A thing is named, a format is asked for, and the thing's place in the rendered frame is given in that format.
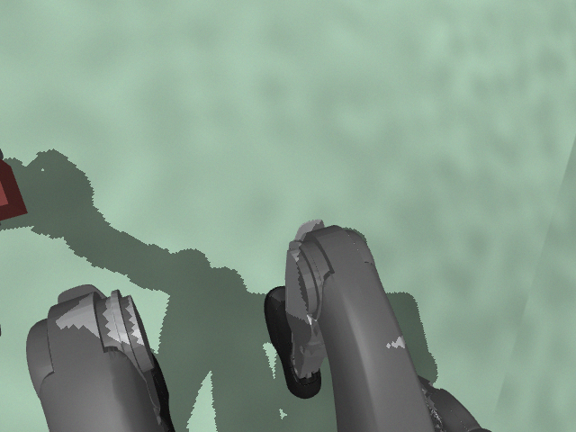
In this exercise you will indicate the right robot hand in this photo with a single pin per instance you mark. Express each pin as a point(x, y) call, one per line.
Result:
point(447, 413)

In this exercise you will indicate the right robot foot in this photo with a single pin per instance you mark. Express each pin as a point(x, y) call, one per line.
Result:
point(281, 338)

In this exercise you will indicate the left robot foot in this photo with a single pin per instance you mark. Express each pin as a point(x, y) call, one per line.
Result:
point(163, 396)

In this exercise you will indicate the cube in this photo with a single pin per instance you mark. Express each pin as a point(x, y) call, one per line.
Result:
point(11, 201)

